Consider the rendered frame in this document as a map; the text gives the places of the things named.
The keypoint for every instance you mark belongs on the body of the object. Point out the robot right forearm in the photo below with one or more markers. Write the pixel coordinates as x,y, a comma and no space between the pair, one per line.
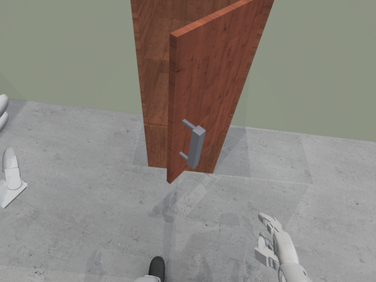
292,272

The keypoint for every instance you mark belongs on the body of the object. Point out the handle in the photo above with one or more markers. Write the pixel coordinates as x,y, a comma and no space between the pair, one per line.
196,143

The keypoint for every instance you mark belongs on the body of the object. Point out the cupboard door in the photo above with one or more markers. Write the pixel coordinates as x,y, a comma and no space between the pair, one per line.
207,60

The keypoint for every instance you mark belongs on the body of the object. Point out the left robot foot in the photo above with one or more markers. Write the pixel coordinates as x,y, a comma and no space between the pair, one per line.
157,268

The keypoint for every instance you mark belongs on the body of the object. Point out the robot left hand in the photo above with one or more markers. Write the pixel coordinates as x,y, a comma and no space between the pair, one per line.
13,186

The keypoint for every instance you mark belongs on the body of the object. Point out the robot right hand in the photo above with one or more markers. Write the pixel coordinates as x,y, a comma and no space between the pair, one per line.
280,247

